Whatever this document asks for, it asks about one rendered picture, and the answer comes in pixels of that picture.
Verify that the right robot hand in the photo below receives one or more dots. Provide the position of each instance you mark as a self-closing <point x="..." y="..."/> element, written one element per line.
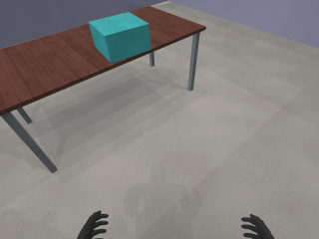
<point x="260" y="228"/>

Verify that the carton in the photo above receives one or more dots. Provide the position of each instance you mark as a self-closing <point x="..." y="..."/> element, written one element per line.
<point x="121" y="36"/>

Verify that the left robot hand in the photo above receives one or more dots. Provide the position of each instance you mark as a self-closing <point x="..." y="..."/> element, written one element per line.
<point x="88" y="231"/>

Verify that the table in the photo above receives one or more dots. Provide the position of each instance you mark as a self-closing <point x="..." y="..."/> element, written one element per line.
<point x="33" y="70"/>

